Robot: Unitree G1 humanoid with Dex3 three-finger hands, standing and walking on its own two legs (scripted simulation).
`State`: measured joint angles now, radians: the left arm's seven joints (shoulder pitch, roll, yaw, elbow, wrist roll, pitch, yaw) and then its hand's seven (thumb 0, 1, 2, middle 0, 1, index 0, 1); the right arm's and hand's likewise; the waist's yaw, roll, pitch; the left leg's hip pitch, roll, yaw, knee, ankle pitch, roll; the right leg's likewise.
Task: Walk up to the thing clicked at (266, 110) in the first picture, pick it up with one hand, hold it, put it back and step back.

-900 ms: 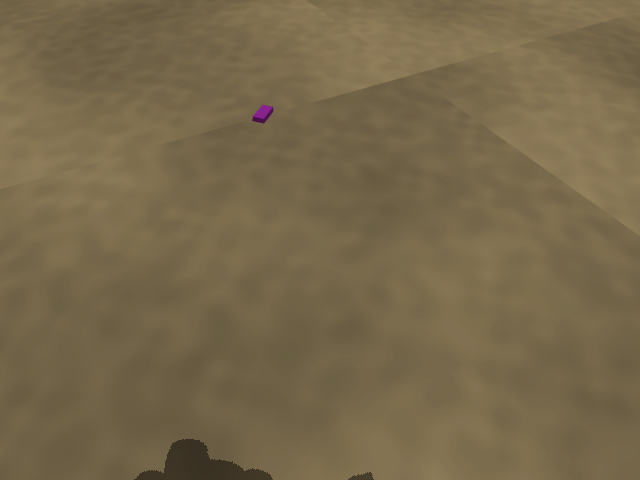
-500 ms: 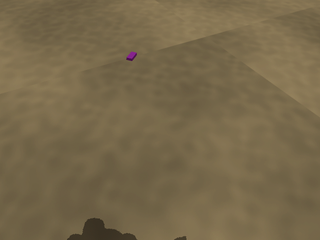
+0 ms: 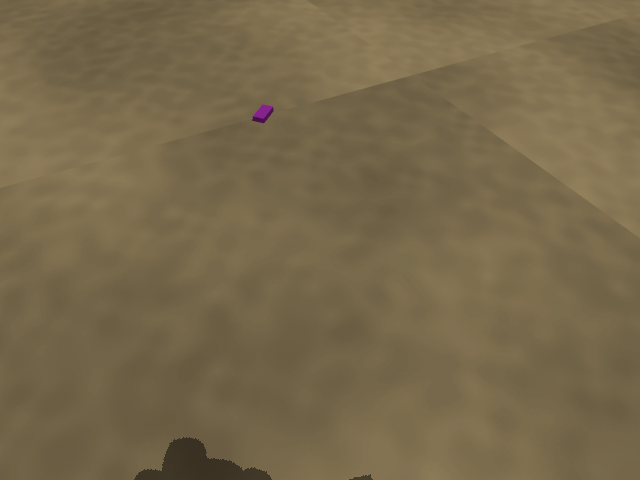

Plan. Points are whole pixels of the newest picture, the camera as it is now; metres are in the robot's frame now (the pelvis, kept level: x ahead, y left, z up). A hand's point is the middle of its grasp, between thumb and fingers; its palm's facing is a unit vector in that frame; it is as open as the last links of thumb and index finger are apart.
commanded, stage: stand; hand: left
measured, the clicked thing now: (263, 113) +2.06 +0.28 -0.77
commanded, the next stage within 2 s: walk up in 0.22 s
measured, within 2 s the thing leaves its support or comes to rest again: neither
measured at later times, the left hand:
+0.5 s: hand out of the picture +0.08 +0.35 -0.15, palm faces +0.27 -0.91 -0.33, open 7.4 cm
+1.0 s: hand (59, 404) +0.27 +0.40 -0.16, palm faces +0.43 -0.85 -0.31, open 7.4 cm
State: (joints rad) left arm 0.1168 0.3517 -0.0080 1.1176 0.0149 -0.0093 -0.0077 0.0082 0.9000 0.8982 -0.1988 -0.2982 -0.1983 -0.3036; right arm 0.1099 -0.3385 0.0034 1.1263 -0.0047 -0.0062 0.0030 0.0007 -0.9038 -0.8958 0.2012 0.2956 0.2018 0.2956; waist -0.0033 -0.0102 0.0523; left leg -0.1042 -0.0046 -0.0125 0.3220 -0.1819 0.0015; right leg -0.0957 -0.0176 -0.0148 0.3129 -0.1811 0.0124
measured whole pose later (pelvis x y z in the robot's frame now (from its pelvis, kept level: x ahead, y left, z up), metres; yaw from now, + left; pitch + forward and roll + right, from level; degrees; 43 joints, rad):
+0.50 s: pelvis +0.06 +0.04 -0.01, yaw +15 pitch -2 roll +0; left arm 0.14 0.49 0.11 0.94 0.06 -0.01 -0.11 0.01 0.90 0.90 -0.20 -0.30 -0.20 -0.30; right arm 0.24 -0.47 -0.08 1.01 -0.01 -0.01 0.10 0.01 -0.90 -0.90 0.20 0.30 0.20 0.30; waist 0.05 -0.09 0.01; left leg -0.44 0.09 0.10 0.72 -0.32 0.00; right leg 0.03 -0.14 -0.25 0.38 -0.37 0.01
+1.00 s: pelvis +0.32 +0.09 -0.02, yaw +29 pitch +1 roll +3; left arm 0.13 0.52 0.10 0.92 0.07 0.06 -0.17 0.01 0.90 0.90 -0.20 -0.30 -0.20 -0.30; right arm 0.40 -0.40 -0.04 0.95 -0.01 -0.12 0.00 0.00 -0.89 -0.89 0.21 0.30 0.21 0.30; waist 0.01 -0.14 -0.02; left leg -0.03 0.01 -0.09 0.38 -0.38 -0.02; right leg -0.57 -0.15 0.07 0.74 -0.18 0.04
